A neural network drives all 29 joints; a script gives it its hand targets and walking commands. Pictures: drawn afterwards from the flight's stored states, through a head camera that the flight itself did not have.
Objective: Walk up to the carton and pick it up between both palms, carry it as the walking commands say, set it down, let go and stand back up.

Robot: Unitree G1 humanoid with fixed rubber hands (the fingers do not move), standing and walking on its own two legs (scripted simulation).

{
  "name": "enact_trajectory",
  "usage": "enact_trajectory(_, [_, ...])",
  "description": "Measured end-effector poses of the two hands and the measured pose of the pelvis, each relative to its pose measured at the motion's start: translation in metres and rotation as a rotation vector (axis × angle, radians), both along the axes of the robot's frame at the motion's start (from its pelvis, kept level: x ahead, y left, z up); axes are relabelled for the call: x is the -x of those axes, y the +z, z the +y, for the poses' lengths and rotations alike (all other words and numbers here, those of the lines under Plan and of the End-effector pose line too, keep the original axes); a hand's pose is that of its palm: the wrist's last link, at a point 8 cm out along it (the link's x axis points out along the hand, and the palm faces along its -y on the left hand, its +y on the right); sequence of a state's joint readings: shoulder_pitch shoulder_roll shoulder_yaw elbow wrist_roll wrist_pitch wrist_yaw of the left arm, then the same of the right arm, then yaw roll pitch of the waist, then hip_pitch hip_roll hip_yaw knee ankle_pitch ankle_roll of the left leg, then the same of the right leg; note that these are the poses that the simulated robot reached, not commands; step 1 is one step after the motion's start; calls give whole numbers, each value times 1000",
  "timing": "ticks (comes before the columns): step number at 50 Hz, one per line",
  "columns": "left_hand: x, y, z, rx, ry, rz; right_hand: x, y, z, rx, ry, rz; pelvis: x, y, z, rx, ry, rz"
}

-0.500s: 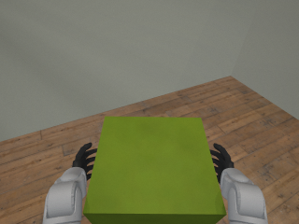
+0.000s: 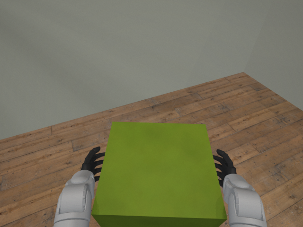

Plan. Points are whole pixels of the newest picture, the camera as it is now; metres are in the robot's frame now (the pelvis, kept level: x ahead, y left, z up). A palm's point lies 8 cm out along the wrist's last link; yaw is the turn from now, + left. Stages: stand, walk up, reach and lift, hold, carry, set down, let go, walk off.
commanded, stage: hold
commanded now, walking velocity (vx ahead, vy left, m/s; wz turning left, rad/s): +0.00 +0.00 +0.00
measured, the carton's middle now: (157, 182) +0.29 -0.01 -0.05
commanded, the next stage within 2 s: set down in 0.70 s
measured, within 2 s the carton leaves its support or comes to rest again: neither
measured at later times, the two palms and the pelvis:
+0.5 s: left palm (94, 165) +0.28 +0.15 +0.06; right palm (234, 163) +0.29 -0.21 +0.05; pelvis +0.00 -0.05 +0.01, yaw +9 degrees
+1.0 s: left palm (95, 164) +0.30 +0.16 +0.02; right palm (228, 167) +0.29 -0.20 +0.03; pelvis +0.01 -0.01 +0.01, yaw +7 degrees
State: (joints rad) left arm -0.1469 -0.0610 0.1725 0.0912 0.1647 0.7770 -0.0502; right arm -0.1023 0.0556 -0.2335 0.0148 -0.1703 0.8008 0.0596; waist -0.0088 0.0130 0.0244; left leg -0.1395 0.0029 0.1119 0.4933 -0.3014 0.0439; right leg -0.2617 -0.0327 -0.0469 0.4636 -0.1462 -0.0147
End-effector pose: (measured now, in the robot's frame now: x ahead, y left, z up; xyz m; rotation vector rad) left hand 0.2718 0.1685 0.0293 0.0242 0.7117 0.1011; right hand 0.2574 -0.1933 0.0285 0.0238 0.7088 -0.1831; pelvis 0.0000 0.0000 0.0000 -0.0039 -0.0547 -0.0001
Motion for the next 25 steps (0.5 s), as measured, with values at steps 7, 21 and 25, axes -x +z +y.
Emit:
enact_trajectory(7, [1,9,-5,-36,-9,-49,-5,8,-5,-4,14,-49,4,4,-10,4,131,-19])
enact_trajectory(21, [-14,26,-25,-36,-8,-77,-28,27,-25,-27,6,-76,5,8,-44,0,144,-66])
enact_trajectory(25, [-12,27,-18,-40,2,-71,-30,26,-18,-32,13,-71,4,9,-48,2,151,-58])
